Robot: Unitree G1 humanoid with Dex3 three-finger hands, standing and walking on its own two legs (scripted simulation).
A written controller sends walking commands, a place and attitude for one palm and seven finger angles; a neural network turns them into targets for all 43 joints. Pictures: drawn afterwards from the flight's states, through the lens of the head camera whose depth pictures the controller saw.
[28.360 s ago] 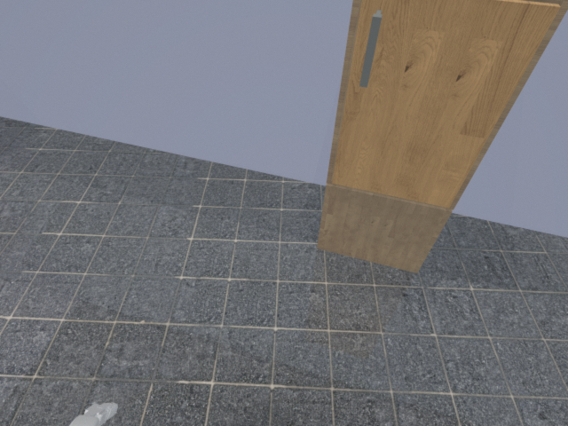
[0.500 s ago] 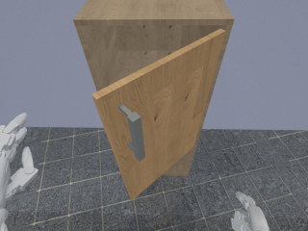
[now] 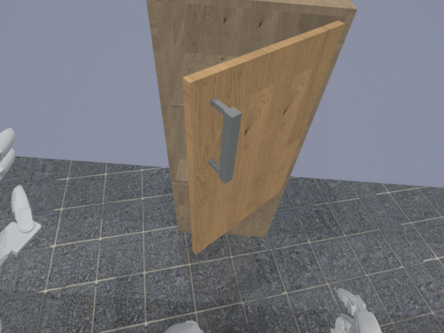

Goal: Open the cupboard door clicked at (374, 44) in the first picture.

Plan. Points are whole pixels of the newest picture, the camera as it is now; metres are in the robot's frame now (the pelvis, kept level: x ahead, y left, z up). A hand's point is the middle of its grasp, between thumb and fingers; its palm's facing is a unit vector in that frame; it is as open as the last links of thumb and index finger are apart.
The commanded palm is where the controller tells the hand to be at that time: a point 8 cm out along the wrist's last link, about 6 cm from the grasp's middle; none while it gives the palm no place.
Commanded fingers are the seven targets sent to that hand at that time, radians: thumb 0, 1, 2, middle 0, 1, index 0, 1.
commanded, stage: step back with the hand held close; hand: left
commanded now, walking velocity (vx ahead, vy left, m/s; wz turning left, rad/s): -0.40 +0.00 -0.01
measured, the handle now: (221, 143) +0.40 +0.03 +0.14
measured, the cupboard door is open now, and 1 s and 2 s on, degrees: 43 43 43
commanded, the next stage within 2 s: stop stepping back and stand still in 0.32 s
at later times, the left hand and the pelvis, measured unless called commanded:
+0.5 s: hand out of the picture +0.09 +0.24 +0.19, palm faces +0.25 -0.84 -0.48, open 7.4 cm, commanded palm +0.04 +0.30 +0.20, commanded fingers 0.00 0.90 0.90 -0.20 -0.30 -0.20 -0.30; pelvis -0.13 +0.02 -0.01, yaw -4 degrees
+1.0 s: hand out of the picture -0.01 +0.33 +0.19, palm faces +0.47 -0.80 -0.38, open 7.4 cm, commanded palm -0.08 +0.36 +0.20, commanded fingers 0.00 0.90 0.90 -0.20 -0.30 -0.20 -0.30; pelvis -0.22 +0.07 +0.01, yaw -1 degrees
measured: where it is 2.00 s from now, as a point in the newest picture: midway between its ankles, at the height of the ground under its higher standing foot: outside the picture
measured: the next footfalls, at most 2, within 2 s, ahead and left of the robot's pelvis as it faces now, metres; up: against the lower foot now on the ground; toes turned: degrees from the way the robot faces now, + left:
right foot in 0.42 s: -0.25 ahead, -0.08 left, +0.00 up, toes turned -7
left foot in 0.96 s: -0.21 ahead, +0.21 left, +0.00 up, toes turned -1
